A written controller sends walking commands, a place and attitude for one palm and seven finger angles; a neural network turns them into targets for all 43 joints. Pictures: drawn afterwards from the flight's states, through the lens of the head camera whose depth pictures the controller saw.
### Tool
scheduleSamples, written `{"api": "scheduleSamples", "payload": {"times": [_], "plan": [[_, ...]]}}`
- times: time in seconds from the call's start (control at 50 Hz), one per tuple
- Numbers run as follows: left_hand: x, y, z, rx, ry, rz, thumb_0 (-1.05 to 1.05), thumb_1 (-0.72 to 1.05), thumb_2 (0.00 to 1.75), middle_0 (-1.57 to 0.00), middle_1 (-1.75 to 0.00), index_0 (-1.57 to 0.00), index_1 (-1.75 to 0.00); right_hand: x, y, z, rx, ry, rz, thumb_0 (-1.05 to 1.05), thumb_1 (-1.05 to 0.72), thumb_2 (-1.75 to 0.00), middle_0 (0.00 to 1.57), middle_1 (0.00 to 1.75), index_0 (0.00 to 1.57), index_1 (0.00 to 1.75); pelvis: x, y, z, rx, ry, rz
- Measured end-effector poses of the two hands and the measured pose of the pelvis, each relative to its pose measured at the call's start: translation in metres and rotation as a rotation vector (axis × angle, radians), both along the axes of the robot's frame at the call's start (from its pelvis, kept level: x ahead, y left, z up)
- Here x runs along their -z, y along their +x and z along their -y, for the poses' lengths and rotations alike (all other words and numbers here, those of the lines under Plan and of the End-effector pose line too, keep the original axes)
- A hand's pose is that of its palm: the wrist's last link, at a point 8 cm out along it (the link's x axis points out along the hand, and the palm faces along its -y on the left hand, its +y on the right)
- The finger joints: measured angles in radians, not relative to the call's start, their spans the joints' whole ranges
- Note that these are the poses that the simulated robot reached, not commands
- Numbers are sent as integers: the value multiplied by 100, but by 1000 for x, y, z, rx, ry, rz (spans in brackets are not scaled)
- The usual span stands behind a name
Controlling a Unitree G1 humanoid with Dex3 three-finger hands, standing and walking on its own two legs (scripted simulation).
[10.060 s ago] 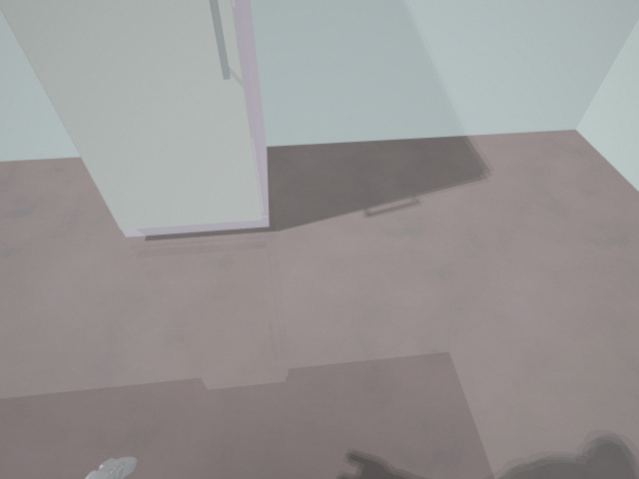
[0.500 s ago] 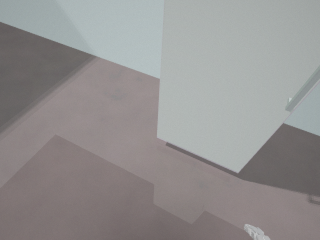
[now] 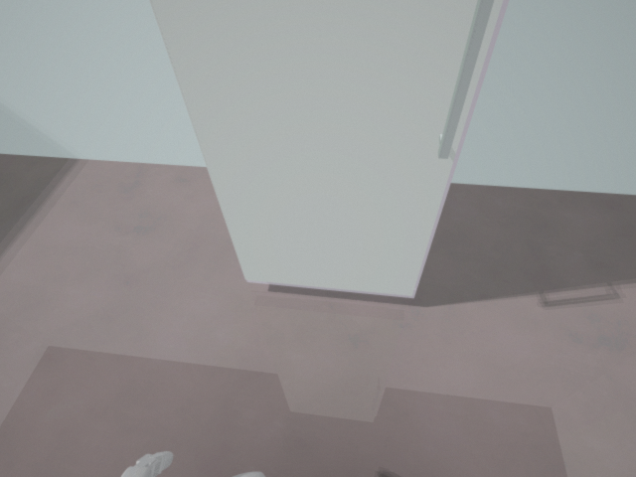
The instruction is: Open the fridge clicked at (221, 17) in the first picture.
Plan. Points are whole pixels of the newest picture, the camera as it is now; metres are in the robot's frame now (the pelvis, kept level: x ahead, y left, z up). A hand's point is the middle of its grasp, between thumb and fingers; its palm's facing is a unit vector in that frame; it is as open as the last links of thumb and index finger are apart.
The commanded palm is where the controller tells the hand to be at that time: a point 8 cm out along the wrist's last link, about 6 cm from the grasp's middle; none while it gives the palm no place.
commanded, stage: take the last steps up to it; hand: right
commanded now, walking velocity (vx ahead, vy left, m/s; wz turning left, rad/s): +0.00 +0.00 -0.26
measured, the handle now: (467, 56) +0.71 -0.23 +0.16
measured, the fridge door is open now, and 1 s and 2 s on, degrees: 0 0 0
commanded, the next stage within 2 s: come to a stop and stand still in 1.10 s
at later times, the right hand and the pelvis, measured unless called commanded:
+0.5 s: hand out of the picture -0.01 -0.13 -0.14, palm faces +0.17 +0.96 -0.21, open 7.4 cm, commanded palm none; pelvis +0.02 +0.03 +0.02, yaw -5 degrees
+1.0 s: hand out of the picture +0.09 -0.20 -0.17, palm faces +0.16 +0.98 -0.15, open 7.4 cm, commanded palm none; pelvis +0.15 -0.04 +0.01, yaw -4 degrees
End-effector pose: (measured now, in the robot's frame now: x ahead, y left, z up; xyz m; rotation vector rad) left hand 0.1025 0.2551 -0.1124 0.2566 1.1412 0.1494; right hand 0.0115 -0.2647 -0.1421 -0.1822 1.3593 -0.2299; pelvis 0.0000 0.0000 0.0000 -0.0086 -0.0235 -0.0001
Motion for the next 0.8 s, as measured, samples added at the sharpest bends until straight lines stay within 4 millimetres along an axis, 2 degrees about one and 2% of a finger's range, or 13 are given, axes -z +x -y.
{"api": "scheduleSamples", "payload": {"times": [0.12,0.22,0.28,0.36,0.42,0.5,0.58,0.66,0.72,0.8], "plan": [[-10,7,24,46,-18,21,0,91,90,-20,-30,-20,-30,-12,-10,8,37,6,7,1,-91,-90,19,30,20,30,-13,-5,6,33,16,3],[-4,-5,30,46,-64,7,0,91,90,-20,-30,-20,-30,-21,-5,-3,32,8,53,1,-91,-90,19,30,19,30,-16,-7,1,52,13,4],[6,-20,25,26,-93,-21,0,91,90,-20,-30,-21,-30,-25,2,-18,14,14,81,1,-91,-90,19,30,19,30,-15,-5,-7,62,5,5],[28,-44,8,-11,-119,-88,0,91,90,-20,-30,-21,-30,-23,6,-43,8,10,122,1,-91,-90,19,30,20,30,-6,1,-22,74,-14,11],[32,-58,-3,-6,-124,-175,0,92,90,-20,-30,-20,-30,-26,-5,-62,59,20,128,0,-91,-90,19,30,20,30,-10,10,-29,89,-11,16],[24,-57,-13,-16,-126,-215,0,92,90,-20,-30,-20,-30,-30,-34,-85,110,51,29,0,-91,-90,20,30,20,30,-19,25,-33,96,-21,12],[20,-45,-14,-17,-116,-236,0,92,90,-20,-30,-20,-30,-30,-59,-105,154,94,-80,0,-91,-90,20,30,20,30,-22,41,-32,109,-16,8],[19,-17,-2,4,-113,-244,0,92,90,-20,-30,-20,-30,-30,-75,-118,199,138,-174,1,-91,-90,20,30,20,30,-21,59,-24,116,-6,-1],[19,18,15,38,-116,-222,0,92,90,-20,-30,-20,-30,-29,-79,-119,231,165,-231,1,-91,-90,20,30,20,30,-18,75,-15,121,1,-7],[19,80,41,87,-98,-145,0,93,90,-20,-30,-20,-30,-21,-72,-108,265,193,-290,1,-91,-90,20,30,20,30,-10,101,5,122,10,-10]]}}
